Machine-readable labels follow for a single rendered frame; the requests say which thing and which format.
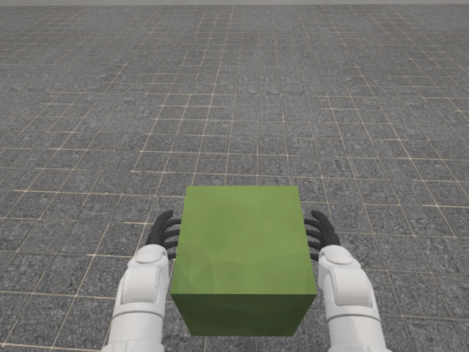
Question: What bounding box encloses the carton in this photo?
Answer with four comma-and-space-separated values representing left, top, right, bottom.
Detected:
170, 186, 317, 337

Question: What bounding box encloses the left robot forearm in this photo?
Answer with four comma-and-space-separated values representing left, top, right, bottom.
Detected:
101, 244, 169, 352

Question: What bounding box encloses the right robot forearm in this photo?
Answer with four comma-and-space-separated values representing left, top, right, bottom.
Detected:
318, 245, 392, 352

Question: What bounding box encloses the right robot hand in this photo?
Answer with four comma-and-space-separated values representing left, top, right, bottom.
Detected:
303, 210, 341, 262

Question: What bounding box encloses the left robot hand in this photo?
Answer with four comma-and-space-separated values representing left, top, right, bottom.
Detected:
145, 210, 182, 260

